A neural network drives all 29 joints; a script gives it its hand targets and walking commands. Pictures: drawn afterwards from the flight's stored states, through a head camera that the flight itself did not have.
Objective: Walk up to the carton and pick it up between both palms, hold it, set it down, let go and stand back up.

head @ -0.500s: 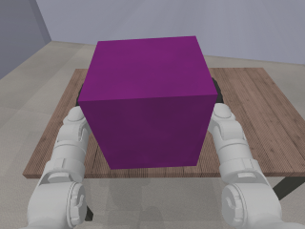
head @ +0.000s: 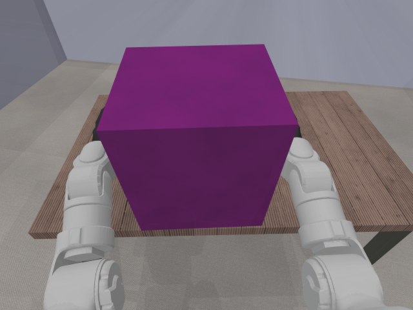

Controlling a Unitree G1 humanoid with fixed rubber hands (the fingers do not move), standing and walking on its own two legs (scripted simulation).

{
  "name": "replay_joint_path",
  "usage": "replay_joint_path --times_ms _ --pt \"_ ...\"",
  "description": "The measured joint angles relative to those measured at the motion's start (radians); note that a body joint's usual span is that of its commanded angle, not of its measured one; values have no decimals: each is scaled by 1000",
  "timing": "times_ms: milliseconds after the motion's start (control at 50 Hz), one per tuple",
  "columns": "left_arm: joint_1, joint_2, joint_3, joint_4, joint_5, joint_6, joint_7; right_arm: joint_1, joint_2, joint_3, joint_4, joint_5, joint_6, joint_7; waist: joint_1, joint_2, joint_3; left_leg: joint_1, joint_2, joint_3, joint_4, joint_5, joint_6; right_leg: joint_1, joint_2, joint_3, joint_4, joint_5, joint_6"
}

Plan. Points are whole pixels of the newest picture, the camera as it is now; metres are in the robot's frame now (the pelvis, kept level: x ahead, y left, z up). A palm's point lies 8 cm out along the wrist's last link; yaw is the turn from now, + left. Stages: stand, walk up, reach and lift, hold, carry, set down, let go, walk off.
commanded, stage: reach and lift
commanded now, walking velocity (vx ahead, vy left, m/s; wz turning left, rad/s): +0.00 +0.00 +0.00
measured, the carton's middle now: (198, 143) +0.41 -0.01 +0.14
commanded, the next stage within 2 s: hold in 1.52 s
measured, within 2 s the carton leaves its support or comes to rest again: neither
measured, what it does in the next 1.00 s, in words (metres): stands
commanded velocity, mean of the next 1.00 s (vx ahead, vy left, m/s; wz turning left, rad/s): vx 0.00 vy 0.00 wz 0.00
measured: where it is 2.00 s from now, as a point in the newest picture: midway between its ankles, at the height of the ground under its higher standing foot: outside the picture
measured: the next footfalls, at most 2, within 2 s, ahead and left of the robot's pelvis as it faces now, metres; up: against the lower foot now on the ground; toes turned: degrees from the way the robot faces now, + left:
none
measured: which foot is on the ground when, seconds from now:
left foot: down 0.00-1.00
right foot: down 0.00-1.00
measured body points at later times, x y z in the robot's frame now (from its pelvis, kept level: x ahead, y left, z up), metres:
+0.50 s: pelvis -0.03 +0.01 +0.00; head -0.04 +0.00 +0.45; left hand +0.37 +0.15 +0.18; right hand +0.34 -0.20 +0.16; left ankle -0.01 +0.12 -0.76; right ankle -0.02 -0.12 -0.76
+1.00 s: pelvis +0.00 +0.00 +0.00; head +0.00 +0.00 +0.45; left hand +0.36 +0.18 +0.18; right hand +0.35 -0.17 +0.16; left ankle -0.01 +0.12 -0.76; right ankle -0.02 -0.12 -0.76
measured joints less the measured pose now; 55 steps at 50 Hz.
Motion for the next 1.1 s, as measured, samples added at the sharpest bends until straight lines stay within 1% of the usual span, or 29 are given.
replay_joint_path --times_ms 100,180,260,360,480,600,700,780,840,980,1100 --pt "26 -10 10 -86 27 61 -27 28 0 23 -66 26 43 -15 -5 -2 24 35 -3 2 2 3 2 36 -4 2 0 5 4" --pt "44 -25 16 -148 47 108 -40 55 -1 29 -114 45 71 -21 -9 1 40 42 -7 5 3 12 5 42 -8 5 1 15 7" --pt "54 -43 16 -198 59 147 -43 81 -5 27 -157 58 94 -20 -14 6 45 24 -10 7 7 23 8 21 -11 7 10 23 10" --pt "59 -68 9 -257 66 182 -32 104 -17 22 -209 70 112 -12 -18 12 45 -5 -11 9 9 36 11 -20 -11 9 35 24 11" --pt "82 -98 9 -340 79 227 -24 127 -45 45 -264 85 138 -4 -10 8 53 3 -6 20 4 37 11 -24 -7 21 47 21 11" --pt "127 -120 19 -427 94 285 -27 141 -56 75 -286 107 165 -4 3 1 73 45 2 30 -1 27 6 9 1 31 51 10 7" --pt "143 -121 28 -478 97 318 -31 139 -53 88 -295 115 172 -6 14 -3 94 67 6 28 -5 21 3 29 4 28 52 0 4" --pt "152 -116 28 -522 93 331 -34 138 -50 94 -320 120 172 -10 16 -3 104 79 5 18 -16 21 0 45 4 19 42 -4 4" --pt "166 -112 26 -563 92 343 -39 141 -51 105 -346 126 178 -15 13 -4 114 100 3 11 -28 21 -1 72 2 12 23 -3 5" --pt "224 -113 26 -663 116 403 -73 180 -53 141 -402 150 207 -29 -9 -8 162 182 -1 7 -53 11 -2 155 -2 8 -1 -14 8" --pt "248 -130 18 -724 127 446 -75 224 -64 156 -444 166 211 -33 -15 -9 187 204 -4 14 -53 4 1 174 -5 14 0 -20 11"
